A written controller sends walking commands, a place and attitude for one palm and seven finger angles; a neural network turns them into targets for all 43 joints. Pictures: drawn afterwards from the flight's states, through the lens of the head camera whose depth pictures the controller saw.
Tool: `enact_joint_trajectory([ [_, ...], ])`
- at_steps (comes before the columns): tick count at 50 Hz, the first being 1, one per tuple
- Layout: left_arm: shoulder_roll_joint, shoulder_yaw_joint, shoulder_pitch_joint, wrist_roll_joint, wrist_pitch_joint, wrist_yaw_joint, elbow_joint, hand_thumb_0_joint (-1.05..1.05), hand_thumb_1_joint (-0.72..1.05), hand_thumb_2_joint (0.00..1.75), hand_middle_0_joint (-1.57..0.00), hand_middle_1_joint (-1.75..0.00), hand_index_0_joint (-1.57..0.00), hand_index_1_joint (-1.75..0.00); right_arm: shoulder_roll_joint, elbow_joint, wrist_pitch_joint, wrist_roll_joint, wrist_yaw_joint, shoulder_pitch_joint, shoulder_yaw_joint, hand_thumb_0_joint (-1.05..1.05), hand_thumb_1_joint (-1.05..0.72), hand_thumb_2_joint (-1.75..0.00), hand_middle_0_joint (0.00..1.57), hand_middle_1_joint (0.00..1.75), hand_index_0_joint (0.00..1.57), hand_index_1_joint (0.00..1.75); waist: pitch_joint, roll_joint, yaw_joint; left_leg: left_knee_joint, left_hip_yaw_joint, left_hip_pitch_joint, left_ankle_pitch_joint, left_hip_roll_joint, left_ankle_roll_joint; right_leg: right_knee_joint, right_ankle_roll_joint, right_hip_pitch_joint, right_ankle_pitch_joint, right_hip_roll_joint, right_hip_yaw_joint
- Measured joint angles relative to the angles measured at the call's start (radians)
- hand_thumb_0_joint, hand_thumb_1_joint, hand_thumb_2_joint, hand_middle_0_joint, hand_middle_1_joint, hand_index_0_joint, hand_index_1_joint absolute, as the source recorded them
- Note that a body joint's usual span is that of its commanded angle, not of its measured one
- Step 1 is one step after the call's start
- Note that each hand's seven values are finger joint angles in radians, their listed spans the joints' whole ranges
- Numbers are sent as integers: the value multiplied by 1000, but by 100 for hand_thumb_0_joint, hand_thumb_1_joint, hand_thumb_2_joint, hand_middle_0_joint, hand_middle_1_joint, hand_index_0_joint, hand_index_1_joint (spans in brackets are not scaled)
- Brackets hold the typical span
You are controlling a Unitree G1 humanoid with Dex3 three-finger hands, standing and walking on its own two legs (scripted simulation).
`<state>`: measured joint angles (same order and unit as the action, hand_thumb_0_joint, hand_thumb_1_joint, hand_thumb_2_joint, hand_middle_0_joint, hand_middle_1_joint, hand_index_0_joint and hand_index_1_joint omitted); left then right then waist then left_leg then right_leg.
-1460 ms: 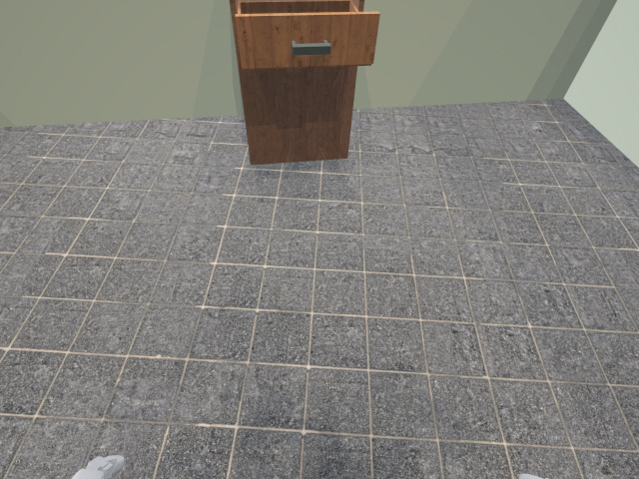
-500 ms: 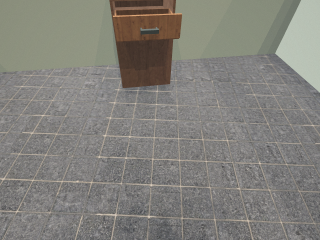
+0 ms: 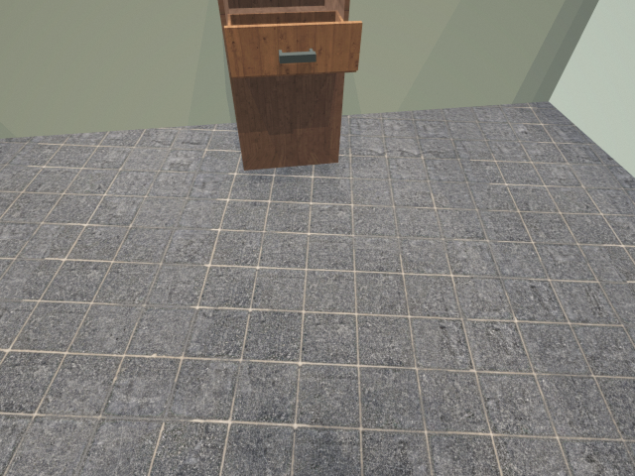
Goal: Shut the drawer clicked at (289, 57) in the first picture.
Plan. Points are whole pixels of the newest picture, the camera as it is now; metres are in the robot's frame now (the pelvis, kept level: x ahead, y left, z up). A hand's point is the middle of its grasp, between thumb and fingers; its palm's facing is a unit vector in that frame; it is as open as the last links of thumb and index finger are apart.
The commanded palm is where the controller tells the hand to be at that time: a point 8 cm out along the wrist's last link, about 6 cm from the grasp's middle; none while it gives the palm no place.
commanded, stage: look at it before walking up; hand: left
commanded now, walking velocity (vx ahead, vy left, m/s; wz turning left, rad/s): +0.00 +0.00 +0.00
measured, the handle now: (296, 54) +1.36 +0.14 -0.06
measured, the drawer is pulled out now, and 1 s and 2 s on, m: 0.30 0.30 0.30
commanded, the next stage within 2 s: walk to a spot facing it in 0.08 s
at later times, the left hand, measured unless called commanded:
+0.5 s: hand out of the picture +0.05 +0.19 -0.19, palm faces -0.08 -0.98 -0.20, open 7.4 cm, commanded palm none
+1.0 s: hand (226, 458) +0.19 +0.15 -0.20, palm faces -0.07 -0.99 -0.14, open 7.4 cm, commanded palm none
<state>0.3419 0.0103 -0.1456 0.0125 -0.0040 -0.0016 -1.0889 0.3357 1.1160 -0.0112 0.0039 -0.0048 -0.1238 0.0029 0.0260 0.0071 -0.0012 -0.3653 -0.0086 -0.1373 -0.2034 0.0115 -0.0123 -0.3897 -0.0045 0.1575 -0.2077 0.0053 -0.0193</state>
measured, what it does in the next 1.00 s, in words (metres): walks ahead: right foot, then left foot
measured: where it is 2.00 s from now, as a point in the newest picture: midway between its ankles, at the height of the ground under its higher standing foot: (350, 348)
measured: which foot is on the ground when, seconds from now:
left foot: down 0.00-0.58, up 0.60-0.98, down 1.00-1.00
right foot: down 0.00-0.42, up 0.44-0.56, down 0.58-1.00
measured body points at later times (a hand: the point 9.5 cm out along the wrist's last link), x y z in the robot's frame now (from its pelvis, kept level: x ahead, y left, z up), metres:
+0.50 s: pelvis +0.06 +0.00 -0.02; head +0.06 +0.00 +0.43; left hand +0.06 +0.24 -0.17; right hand +0.04 -0.25 -0.17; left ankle +0.00 +0.13 -0.75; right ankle +0.02 -0.10 -0.73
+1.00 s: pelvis +0.26 -0.01 -0.03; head +0.28 +0.00 +0.42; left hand +0.19 +0.21 -0.18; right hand +0.34 -0.25 -0.16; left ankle +0.40 +0.08 -0.75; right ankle +0.08 -0.11 -0.74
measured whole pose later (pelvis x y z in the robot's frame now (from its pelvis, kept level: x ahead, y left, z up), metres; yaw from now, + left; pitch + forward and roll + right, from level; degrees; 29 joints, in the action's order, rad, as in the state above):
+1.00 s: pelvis +0.26 -0.01 -0.03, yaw -11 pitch -1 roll -1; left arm 0.12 -0.04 -0.47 0.02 -0.06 -0.02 -1.15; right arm 0.16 1.00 -0.06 0.02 -0.03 -0.11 -0.05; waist 0.05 0.02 0.04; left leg -0.60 -0.14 -0.46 -0.17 0.09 0.03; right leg -0.47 0.00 -0.05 -0.48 0.00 0.02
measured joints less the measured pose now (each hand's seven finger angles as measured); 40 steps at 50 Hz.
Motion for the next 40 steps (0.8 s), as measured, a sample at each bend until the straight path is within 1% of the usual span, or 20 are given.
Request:
enact_joint_trajectory([
  [12, -4, -1, -2, -1, -1, -5, 2, 1, 91, 90, -20, -30, -20, -30, -4, -1, 1, 3, 3, 8, 2, 1, -91, -90, 20, 29, 20, 30, -4, 1, 3, -1, -2, 3, -7, 2, -1, 4, 0, -4, -3, 2, -2],
  [14, -16, -2, -18, 2, 7, -7, 3, 1, 91, 90, -20, -30, -20, -30, -15, -3, 7, 7, 3, -4, 2, 1, -91, -90, 20, 29, 20, 30, -18, 0, 7, -28, -9, -4, -28, 7, -1, -16, 0, 3, -18, 6, -8],
  [18, -52, -9, -83, 8, 19, 6, 10, 0, 91, 90, -20, -30, -20, -30, -51, -12, 10, 15, -2, -56, -1, 1, -91, -90, 20, 29, 20, 30, -44, 0, 14, -104, -30, -20, -110, 17, 5, -79, -9, 22, -74, 18, -28],
  [20, -73, -14, -122, 9, 20, 13, 11, 0, 91, 90, -20, -30, -20, -30, -71, -16, 4, 16, -3, -89, -3, 1, -91, -90, 20, 29, 20, 30, -48, 3, 15, -136, -42, -23, -126, 22, 6, -123, -13, 35, -107, 23, -40],
  [22, -92, -19, -161, 10, 19, 18, 8, 0, 91, 90, -20, -30, -20, -30, -95, -19, -5, 15, -3, -123, -6, 1, -91, -90, 20, 29, 20, 30, -49, 15, 14, -161, -62, -16, -160, 19, 5, -190, -25, 57, -149, 20, -50],
  [24, -112, -23, -189, 10, 20, 21, 2, 1, 91, 90, -20, -30, -20, -30, -117, -19, -17, 13, 0, -158, -14, 1, -91, -90, 20, 29, 20, 30, -40, 21, 13, -164, -90, 7, -189, 21, 4, -294, -29, 100, -204, 8, -19],
  [26, -133, -26, -199, 11, 21, 24, -5, 1, 91, 90, -20, -30, -20, -30, -136, -16, -30, 15, 4, -193, -20, 1, -91, -90, 20, 29, 20, 30, -23, 18, 3, -151, -110, 40, -202, 29, -4, -366, -27, 144, -253, -8, 29],
  [27, -144, -29, -198, 10, 19, 26, -4, 1, 91, 90, -20, -30, -20, -30, -142, -12, -33, 16, 6, -210, -21, 1, -91, -90, 20, 29, 20, 30, -13, 11, -2, -147, -115, 55, -210, 35, -9, -362, -27, 156, -256, -15, 53],
  [28, -154, -32, -195, 10, 13, 29, 0, 1, 91, 90, -20, -30, -20, -30, -146, -4, -33, 17, 7, -228, -22, 1, -91, -90, 20, 29, 20, 30, -2, 2, -6, -154, -116, 65, -223, 45, -17, -325, -29, 156, -231, -18, 77],
  [29, -160, -35, -192, 11, 2, 32, 10, 1, 91, 90, -20, -30, -20, -30, -150, 5, -32, 16, 7, -248, -22, 1, -91, -90, 20, 29, 20, 30, 7, -9, -8, -188, -112, 61, -246, 57, -20, -275, -35, 144, -172, -17, 94],
  [30, -163, -39, -188, 13, -17, 31, 18, 1, 91, 90, -20, -30, -20, -30, -156, 19, -27, 11, 6, -265, -22, 1, -91, -90, 20, 29, 20, 30, 15, -13, -8, -276, -109, 27, -269, 72, -11, -274, -43, 139, -111, -15, 109],
  [32, -172, -43, -187, 6, -50, 18, 28, 1, 91, 90, -20, -30, -20, -30, -167, 52, -8, 8, 0, -278, -24, 1, -91, -90, 20, 29, 20, 30, 22, -19, 5, -533, -78, -80, -291, 80, 8, -287, -56, 113, -154, -5, 128],
  [33, -178, -43, -194, 5, -59, 11, 31, 1, 91, 90, -20, -30, -20, -30, -169, 63, 0, 8, -2, -274, -27, 1, -91, -90, 20, 29, 20, 30, 21, -20, 13, -642, -69, -135, -276, 78, 13, -267, -59, 90, -174, 0, 128],
  [34, -185, -42, -203, 6, -64, 4, 30, 1, 91, 90, -20, -30, -20, -30, -170, 68, 6, 10, -3, -265, -32, 1, -91, -90, 20, 29, 20, 30, 19, -20, 19, -716, -68, -188, -248, 80, 14, -235, -61, 64, -180, 6, 125],
  [36, -200, -38, -229, 9, -67, -7, 20, 0, 91, 90, -20, -30, -20, -30, -169, 56, 8, 14, -5, -233, -41, 1, -91, -90, 20, 29, 20, 30, 13, -16, 20, -773, -76, -280, -187, 89, 6, -158, -52, 13, -159, 11, 113],
  [38, -214, -34, -255, 12, -66, -11, 0, 0, 91, 90, -20, -30, -20, -30, -169, 27, 5, 15, -9, -193, -50, 2, -91, -90, 20, 29, 20, 30, 5, -10, 12, -749, -88, -356, -132, 101, -6, -82, -52, -34, -137, 13, 98],
  [40, -226, -29, -278, 14, -66, -12, -20, 0, 91, 90, -20, -30, -20, -30, -171, -8, 0, 13, -15, -149, -56, 2, -91, -90, 20, 29, 20, 30, 0, -5, 5, -690, -94, -415, -71, 113, -13, -18, -49, -76, -123, 14, 83],
])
